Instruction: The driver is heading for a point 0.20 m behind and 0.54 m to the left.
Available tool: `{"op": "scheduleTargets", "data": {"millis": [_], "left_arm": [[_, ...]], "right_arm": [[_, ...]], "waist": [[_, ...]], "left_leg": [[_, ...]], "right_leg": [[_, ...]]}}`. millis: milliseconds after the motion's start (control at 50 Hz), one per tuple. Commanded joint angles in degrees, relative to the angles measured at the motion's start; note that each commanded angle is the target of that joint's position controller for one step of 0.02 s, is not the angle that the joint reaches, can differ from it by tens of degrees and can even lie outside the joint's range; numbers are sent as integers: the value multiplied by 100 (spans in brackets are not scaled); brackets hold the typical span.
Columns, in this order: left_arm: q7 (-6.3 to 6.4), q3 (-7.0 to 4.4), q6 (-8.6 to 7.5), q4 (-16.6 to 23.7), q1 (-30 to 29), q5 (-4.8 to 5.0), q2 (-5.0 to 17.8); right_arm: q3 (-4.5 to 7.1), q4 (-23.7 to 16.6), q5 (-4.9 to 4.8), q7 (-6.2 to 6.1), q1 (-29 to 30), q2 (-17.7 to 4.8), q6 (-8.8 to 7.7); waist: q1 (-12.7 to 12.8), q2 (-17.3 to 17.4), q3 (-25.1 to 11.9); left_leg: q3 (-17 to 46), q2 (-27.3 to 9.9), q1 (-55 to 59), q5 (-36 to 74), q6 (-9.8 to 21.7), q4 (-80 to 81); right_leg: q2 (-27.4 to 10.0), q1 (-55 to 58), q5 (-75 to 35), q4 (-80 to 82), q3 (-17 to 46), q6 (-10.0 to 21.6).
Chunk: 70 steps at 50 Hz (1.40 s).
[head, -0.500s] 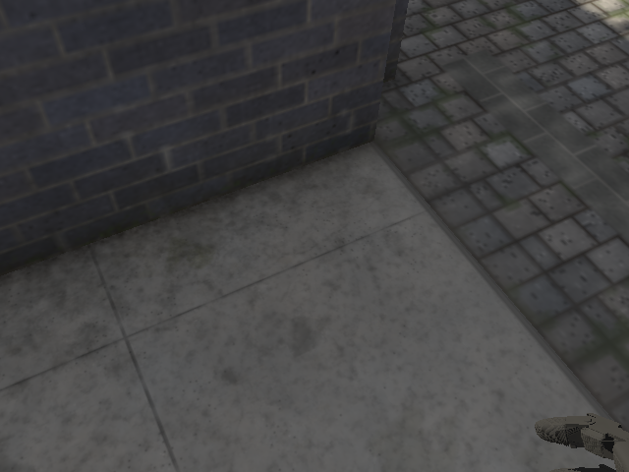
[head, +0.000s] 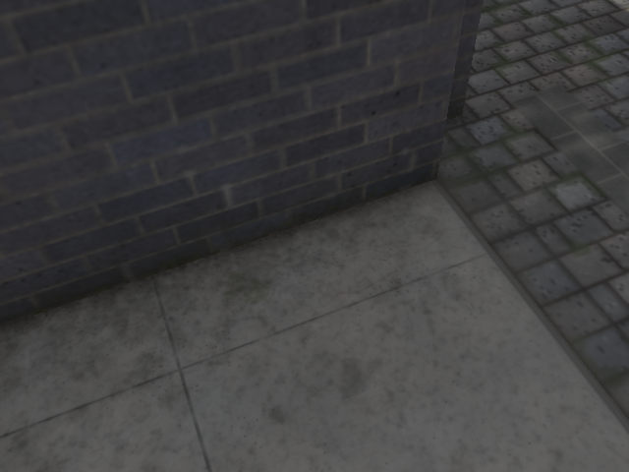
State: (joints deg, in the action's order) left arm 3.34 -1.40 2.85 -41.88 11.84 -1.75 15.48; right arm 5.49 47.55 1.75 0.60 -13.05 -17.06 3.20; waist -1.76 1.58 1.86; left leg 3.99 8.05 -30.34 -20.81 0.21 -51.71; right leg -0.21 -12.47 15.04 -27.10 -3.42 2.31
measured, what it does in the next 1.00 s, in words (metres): walks ahead, turning left: left foot, then right foot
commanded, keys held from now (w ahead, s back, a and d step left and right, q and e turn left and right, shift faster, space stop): q+shift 0.20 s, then w+q+shift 0.80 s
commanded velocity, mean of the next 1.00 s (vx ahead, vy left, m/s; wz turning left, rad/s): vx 0.55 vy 0.02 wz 0.94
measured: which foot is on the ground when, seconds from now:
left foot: up 0.00-0.30, down 0.32-0.76, up 0.78-1.00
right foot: down 0.00-0.32, up 0.34-0.72, down 0.74-1.00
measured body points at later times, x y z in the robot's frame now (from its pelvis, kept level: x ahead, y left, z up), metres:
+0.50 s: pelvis +0.06 +0.08 +0.00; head +0.06 +0.11 +0.45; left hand +0.06 +0.39 -0.11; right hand +0.24 -0.16 -0.10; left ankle -0.05 +0.11 -0.74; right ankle +0.14 -0.05 -0.67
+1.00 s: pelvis +0.35 +0.27 +0.00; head +0.37 +0.29 +0.44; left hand +0.09 +0.45 -0.12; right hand +0.70 +0.29 -0.08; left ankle +0.31 +0.40 -0.66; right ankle +0.42 +0.13 -0.74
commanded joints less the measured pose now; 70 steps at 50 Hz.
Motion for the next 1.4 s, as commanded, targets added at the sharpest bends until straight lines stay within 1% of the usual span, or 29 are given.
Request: {"op": "scheduleTargets", "data": {"millis": [20,200,300,320,340,360,380,460,660,700,740,760,780,800,840,900,920,1000,1020,1060,1080,1100,1180,1200,1220,1240,1300,1380,1400], "left_arm": [[29,-119,-127,655,-782,-15,560],[-208,-373,-143,388,199,13,1062],[-289,-486,-149,496,-26,-36,1284],[-295,-447,-145,540,-178,-36,1123],[-354,-278,-152,850,-547,-20,568],[-410,-237,-209,1266,-1373,-171,524],[-475,-272,-297,1370,-1672,-157,708],[-617,-345,-441,817,-613,-156,1000],[-624,-181,-419,1312,-1943,59,732],[-547,-223,-467,1183,-1301,87,853],[-285,-465,-520,638,873,124,1370],[-115,-607,-559,446,2242,-22,1813],[-105,-653,-639,480,2118,-259,2307],[-146,-562,-638,660,1023,-267,1730],[-184,-424,-616,600,500,-183,1050],[-229,-336,-779,78,766,-73,758],[-190,-293,-841,-110,1064,47,580],[-138,-444,-894,-416,915,186,951],[197,-623,-727,-846,1570,267,1442],[276,-638,-681,-1029,1793,243,1305],[-69,-444,-726,-595,846,148,614],[63,-587,-630,-738,804,282,1000],[10,-767,-615,-365,355,509,1412],[-81,-704,-533,-399,442,352,1092],[-187,-555,-413,-218,775,32,496],[-88,-490,-376,61,1586,-4,311],[-63,-438,-353,-122,841,-111,712],[75,-351,-135,-36,279,-108,602],[38,-282,-120,79,91,-255,359]], "right_arm": [[169,-231,9,125,-368,-522,58],[-33,-1057,-182,302,650,-269,83],[54,-1227,-45,483,530,-563,26],[123,-836,-20,447,-432,-664,-42],[343,-512,-43,328,-1521,-1351,-134],[316,-716,-103,230,-1539,-1534,-238],[204,-698,-109,121,-1314,-1255,-253],[14,-828,-107,-15,-578,-913,-432],[89,-524,-146,-45,-1140,-1183,-742],[105,-553,-152,-66,-827,-1285,-759],[154,-605,-56,0,-317,-1531,-794],[11,-693,-29,26,-246,-1035,-891],[-212,-1040,-255,42,-531,-116,-900],[-236,-926,-189,30,-341,-486,-840],[-149,-790,10,173,-46,-837,-701],[-288,-1020,111,465,476,-429,-475],[-294,-990,176,552,671,-417,-350],[-391,-1289,158,872,1048,-205,-238],[-345,-1531,341,1157,1377,-261,-50],[-416,-1610,344,1266,1646,-112,89],[-436,-1342,-117,984,1551,-97,-108],[-415,-1306,6,957,1403,-55,-74],[48,-475,-19,432,-891,-784,-190],[219,-285,-35,170,-955,-1038,-260],[272,-418,-251,-8,-518,-1351,-300],[372,-587,-97,96,-716,-1876,-273],[193,-870,-130,-36,130,-955,-216],[65,-738,-92,-51,2,-662,-224],[67,-707,-51,-16,-160,-696,-350]], "waist": [[-235,-824,-26],[494,-1267,-344],[195,-1079,-124],[-246,-422,-262],[-810,1608,-321],[-982,1658,146],[-895,780,404],[-59,441,262],[-326,476,553],[57,523,310],[1236,10,-908],[1759,-636,-1837],[1197,-2685,-2163],[752,-2017,-1364],[536,-674,-663],[394,-783,-15],[359,-203,404],[-148,-704,160],[-155,-663,507],[-160,-643,305],[-231,-654,110],[-529,-555,479],[-1238,-772,-820],[-1001,-277,-609],[-341,729,-99],[-153,755,-1780],[236,-830,-1089],[193,-610,-878],[214,-942,-1095]], "left_leg": [[-113,-381,-283,-61,-183,-1706],[-952,-711,499,-372,-169,622],[-1287,-656,2006,-538,382,1911],[-967,-621,3236,-714,618,2304],[1507,-1830,4325,-2596,1294,3501],[4066,-2686,4226,-2969,1837,4272],[3488,-2701,4006,-2392,1876,4143],[2080,-1695,3185,-991,1593,4413],[2187,-1538,2448,1258,1483,4351],[2140,-1558,2342,2650,1238,3931],[1715,-1019,1466,4382,899,1442],[1295,-446,484,3068,818,-654],[879,233,-1034,-1125,724,-2297],[696,-268,-1422,-379,780,-2856],[310,-965,-1199,386,739,-2451],[241,-1418,-1344,423,604,-2175],[355,-1433,-1679,716,565,-2159],[-139,-1308,-1131,1736,549,-889],[-362,-1169,-1745,1093,619,-684],[-605,-1254,-1658,1646,716,-215],[-676,-1249,-266,2969,677,655],[-1114,-954,127,3030,729,1144],[-1179,-325,3047,1984,879,1735],[-611,-408,3370,1904,1132,2163],[606,-1177,3401,6417,1514,1557],[2701,-2305,4881,6122,2714,2518],[2798,-1619,2709,1964,2045,3656],[2377,-1248,1314,3288,1841,3495],[3272,-1554,1470,1270,1759,3801]], "right_leg": [[-1422,11,-1377,1175,618,720],[-1812,1068,-3625,191,-490,651],[-2164,-330,2582,758,-422,229],[-1884,-1231,2781,-220,-800,32],[-853,-2901,2421,-2836,-1660,-424],[-96,-4621,2424,-3938,-372,-523],[-488,-4830,1729,-4107,356,-449],[-577,-3504,108,-3381,350,-591],[-179,-2218,-1136,-882,348,-602],[-24,-1051,-867,-560,321,-444],[112,1835,-36,-628,176,-263],[-934,3422,1900,-473,1198,-140],[-2467,3813,4892,1249,4482,130],[-2531,2711,4805,1819,5318,238],[-2221,1618,3144,1489,3443,410],[-1947,798,1679,1823,1871,317],[-2249,886,-455,1632,1584,393],[-1871,621,-4303,1184,-432,55],[-2071,1197,-6260,767,-345,164],[-2010,1481,-5717,787,-726,-29],[-1504,443,-2679,1584,-1290,-310],[-1272,272,-3970,1061,-1456,-113],[-1673,143,-5235,-2190,-1003,13],[-1114,-462,-1612,-3834,-895,-158],[-240,-1811,2416,-6033,-978,-382],[75,-2830,2466,-6891,-72,-521],[-652,-2089,1387,-5554,660,-528],[-759,-1373,1264,-4436,733,-612],[-673,-1635,887,-4263,1045,-579]]}}
Next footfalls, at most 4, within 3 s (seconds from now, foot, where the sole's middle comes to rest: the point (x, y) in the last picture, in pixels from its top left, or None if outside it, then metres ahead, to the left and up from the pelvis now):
0.32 left None -0.01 0.12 -0.78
0.74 right None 0.45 0.16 -0.78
1.20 left None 0.46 0.66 -0.78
1.80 right None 0.65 0.76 -0.78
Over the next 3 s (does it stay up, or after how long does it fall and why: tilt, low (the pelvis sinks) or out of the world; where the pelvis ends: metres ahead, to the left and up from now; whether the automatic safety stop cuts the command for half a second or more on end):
stays up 0.13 0.95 -0.01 its command is cut before an obstacle after 2.1 s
